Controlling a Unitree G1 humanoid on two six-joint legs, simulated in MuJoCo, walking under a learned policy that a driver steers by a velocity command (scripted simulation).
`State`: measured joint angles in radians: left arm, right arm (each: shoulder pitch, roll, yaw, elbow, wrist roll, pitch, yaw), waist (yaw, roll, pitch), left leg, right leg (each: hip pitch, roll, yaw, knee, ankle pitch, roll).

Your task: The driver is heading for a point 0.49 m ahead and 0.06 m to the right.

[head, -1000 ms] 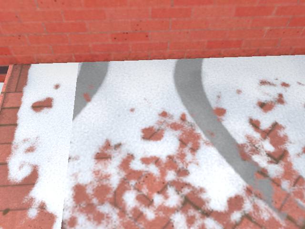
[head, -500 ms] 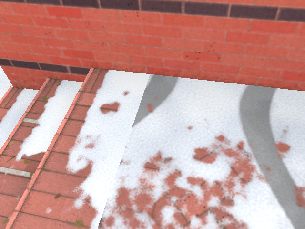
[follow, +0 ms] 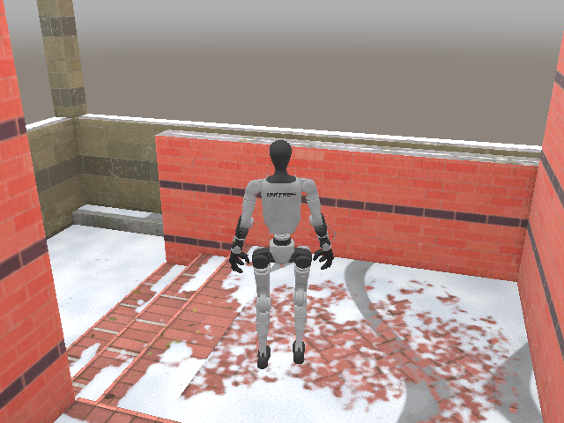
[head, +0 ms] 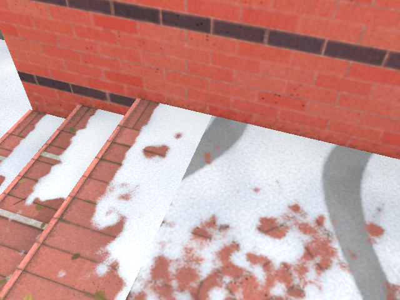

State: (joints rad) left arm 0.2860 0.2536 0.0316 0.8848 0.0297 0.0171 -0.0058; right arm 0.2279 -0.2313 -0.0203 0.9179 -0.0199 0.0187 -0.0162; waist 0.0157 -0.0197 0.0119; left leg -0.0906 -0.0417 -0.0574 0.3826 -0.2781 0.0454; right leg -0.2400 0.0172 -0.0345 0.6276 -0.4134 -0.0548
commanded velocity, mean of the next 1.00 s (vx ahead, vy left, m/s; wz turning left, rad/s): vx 0.35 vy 0.00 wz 0.01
